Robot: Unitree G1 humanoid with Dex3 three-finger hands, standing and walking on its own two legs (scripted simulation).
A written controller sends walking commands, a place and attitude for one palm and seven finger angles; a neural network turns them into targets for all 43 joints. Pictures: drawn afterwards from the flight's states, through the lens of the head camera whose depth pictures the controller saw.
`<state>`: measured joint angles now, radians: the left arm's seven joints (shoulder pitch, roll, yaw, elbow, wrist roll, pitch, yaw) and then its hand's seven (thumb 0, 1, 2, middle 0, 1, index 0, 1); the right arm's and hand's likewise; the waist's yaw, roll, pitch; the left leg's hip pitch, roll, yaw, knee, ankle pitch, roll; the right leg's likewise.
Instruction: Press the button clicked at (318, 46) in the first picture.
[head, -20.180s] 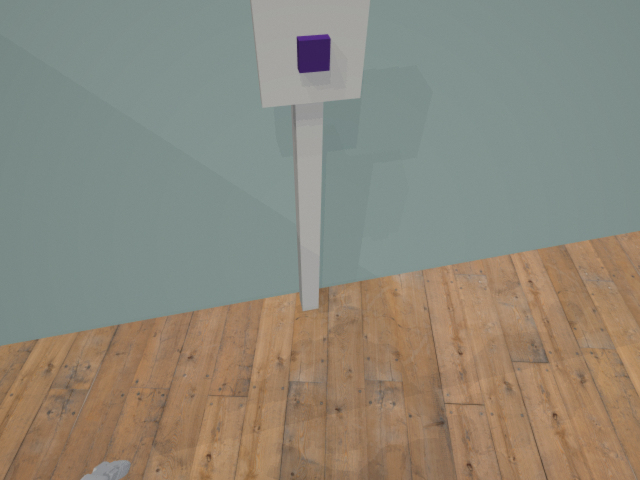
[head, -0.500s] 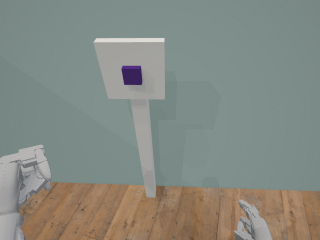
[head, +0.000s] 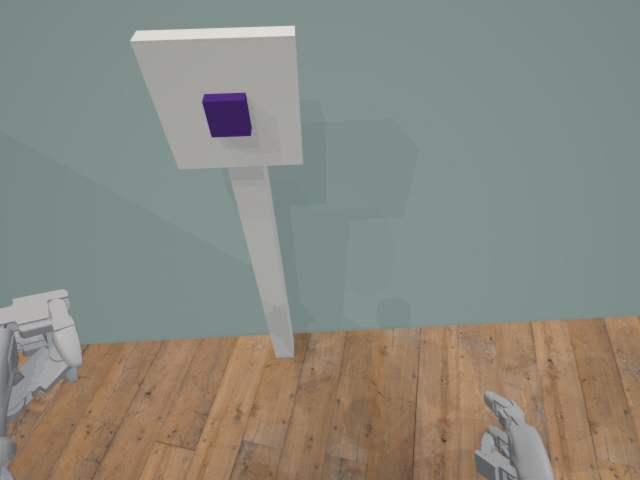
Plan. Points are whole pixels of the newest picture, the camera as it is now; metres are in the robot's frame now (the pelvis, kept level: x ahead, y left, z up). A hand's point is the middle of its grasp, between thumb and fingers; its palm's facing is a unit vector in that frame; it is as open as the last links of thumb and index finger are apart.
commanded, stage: step back with the hand held close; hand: left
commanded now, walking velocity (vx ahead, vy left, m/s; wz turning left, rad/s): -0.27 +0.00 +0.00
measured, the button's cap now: (228, 114) +0.55 +0.16 +0.17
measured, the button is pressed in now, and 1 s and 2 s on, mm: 0 0 0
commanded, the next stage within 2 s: stop stepping back and stand still in 0.86 s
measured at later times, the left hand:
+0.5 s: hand (6, 462) +0.11 +0.24 +0.16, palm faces +0.42 -0.81 -0.40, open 3.1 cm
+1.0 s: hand out of the picture +0.03 +0.20 +0.17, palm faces +0.27 -0.83 -0.50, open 3.1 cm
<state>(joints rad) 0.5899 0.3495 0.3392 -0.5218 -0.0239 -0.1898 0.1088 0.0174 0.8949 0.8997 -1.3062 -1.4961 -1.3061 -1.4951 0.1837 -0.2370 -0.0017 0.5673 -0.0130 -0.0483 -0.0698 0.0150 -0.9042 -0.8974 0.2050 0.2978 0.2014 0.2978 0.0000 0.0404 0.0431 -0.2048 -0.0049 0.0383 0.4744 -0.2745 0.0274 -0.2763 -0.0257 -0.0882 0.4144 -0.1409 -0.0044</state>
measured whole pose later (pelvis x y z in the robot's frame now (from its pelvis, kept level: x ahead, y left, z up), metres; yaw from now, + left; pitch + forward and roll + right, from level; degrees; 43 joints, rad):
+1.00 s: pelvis -0.18 -0.02 -0.01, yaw -3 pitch +4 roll +0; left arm 0.64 0.46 0.40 -0.66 -0.03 -0.26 0.12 0.02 0.89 0.90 -1.31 -1.50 -1.31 -1.49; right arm 0.17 -0.18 0.02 0.62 0.00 -0.09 -0.08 0.02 -0.90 -0.90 0.21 0.30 0.20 0.30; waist 0.01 -0.05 -0.02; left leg -0.48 -0.01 0.03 0.70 -0.29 -0.02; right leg -0.20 0.01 -0.01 0.48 -0.34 -0.01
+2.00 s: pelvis -0.31 -0.01 -0.01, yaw +6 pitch +0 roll -2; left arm 0.41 0.34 0.22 -0.19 0.03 -0.12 0.06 0.01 0.90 0.90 -1.30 -1.49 -1.30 -1.48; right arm 0.24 -0.27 -0.03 0.69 -0.04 -0.10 -0.02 0.01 -0.90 -0.90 0.20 0.30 0.20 0.30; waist -0.04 0.04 -0.03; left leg -0.35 0.02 -0.01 0.61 -0.24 0.02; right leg -0.49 0.01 -0.04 0.89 -0.43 -0.01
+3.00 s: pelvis -0.29 -0.02 +0.00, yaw +6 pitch -2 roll +0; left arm 0.09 0.32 0.03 1.10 0.02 -0.02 0.00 0.01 0.91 0.90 -0.21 -0.30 -0.21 -0.30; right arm 0.15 -0.32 -0.03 1.09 -0.02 -0.01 0.00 0.01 -0.91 -0.90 0.20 0.30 0.20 0.30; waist -0.02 0.01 0.06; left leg -0.19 -0.01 -0.02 0.40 -0.18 0.00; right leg -0.19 -0.01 0.04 0.41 -0.18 0.02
